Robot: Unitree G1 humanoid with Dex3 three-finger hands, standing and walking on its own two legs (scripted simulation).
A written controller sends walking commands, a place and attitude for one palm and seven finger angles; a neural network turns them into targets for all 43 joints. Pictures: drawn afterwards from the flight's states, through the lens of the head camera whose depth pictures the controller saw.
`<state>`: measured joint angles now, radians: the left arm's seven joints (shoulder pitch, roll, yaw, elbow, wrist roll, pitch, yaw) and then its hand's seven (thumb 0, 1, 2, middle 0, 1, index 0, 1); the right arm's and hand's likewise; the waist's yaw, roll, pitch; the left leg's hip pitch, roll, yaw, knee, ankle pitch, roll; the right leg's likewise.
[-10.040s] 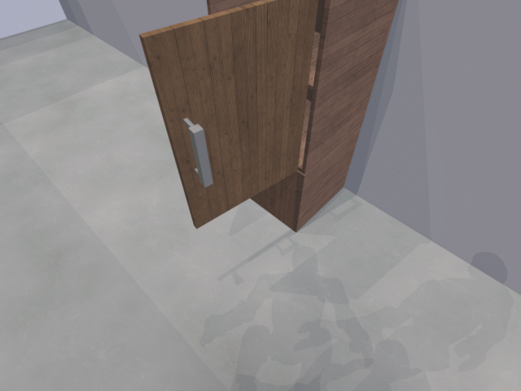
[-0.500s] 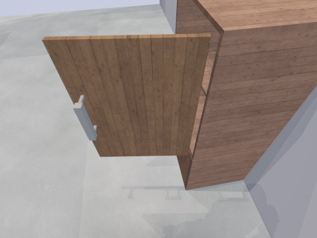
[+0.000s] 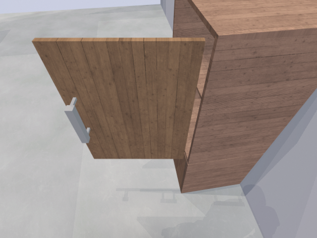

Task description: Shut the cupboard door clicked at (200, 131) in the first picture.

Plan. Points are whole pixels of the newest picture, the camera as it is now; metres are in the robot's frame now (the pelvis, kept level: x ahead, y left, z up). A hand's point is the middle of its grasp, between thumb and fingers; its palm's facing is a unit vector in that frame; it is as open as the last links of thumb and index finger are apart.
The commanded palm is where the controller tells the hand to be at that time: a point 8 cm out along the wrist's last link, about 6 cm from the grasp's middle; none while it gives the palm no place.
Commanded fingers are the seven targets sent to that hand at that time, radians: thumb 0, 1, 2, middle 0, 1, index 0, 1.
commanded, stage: come to a stop and stand still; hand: left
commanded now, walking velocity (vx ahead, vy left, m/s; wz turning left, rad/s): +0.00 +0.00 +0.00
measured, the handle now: (80, 121) +0.47 +0.31 -0.03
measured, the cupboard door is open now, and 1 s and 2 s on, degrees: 81 81 81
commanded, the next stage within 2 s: look again from close up in 0.08 s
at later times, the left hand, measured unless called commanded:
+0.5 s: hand out of the picture +0.02 +0.18 -0.17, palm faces +0.01 -0.98 -0.21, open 7.4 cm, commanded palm none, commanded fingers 0.00 0.90 0.90 -0.20 -0.30 -0.20 -0.30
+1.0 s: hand out of the picture +0.02 +0.19 -0.17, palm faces +0.05 -0.98 -0.20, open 7.4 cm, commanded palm none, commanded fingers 0.00 0.90 0.90 -0.20 -0.30 -0.20 -0.30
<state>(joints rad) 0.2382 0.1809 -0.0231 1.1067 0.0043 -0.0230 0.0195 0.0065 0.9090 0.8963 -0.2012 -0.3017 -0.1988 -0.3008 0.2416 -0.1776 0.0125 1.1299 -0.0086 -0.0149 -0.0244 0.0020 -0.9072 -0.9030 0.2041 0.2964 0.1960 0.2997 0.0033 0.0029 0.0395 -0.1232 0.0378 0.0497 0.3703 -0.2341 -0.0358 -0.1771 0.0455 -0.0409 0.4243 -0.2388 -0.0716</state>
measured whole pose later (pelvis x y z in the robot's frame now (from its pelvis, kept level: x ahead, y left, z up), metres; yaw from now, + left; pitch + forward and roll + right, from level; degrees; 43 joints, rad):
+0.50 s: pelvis +0.00 +0.00 +0.00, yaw +0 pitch -1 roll +1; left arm 0.24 0.19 -0.01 1.11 0.00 -0.02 0.02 0.01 0.91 0.90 -0.20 -0.30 -0.20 -0.30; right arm 0.24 -0.17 0.01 1.14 -0.01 -0.02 -0.03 0.00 -0.91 -0.90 0.20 0.30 0.20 0.30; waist 0.01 -0.01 0.04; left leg -0.11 0.05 0.04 0.36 -0.24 -0.04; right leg -0.16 0.05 -0.05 0.41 -0.24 -0.08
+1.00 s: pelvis +0.01 +0.01 +0.00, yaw +1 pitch +0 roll +1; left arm 0.25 0.17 0.00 1.09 0.01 -0.02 0.02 0.01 0.91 0.90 -0.20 -0.30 -0.20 -0.30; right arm 0.27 -0.17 0.00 1.12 -0.01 0.00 -0.03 0.00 -0.91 -0.90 0.20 0.30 0.20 0.30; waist 0.01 -0.01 0.03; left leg -0.14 0.03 0.04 0.41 -0.26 -0.03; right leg -0.18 0.04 -0.05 0.43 -0.26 -0.06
